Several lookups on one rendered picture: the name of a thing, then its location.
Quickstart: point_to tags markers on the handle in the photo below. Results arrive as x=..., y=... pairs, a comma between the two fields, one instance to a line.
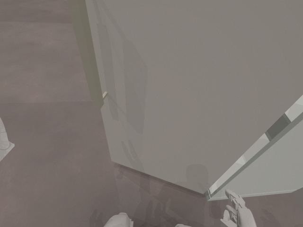
x=80, y=21

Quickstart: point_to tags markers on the robot left hand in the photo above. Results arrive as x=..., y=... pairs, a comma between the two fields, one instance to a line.
x=5, y=145

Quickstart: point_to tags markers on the robot right hand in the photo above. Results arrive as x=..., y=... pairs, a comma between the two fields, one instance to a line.
x=242, y=217

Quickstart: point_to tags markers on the robot left thigh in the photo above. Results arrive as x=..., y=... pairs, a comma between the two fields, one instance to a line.
x=119, y=221

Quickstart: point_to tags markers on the fridge door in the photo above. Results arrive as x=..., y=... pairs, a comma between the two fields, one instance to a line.
x=193, y=84

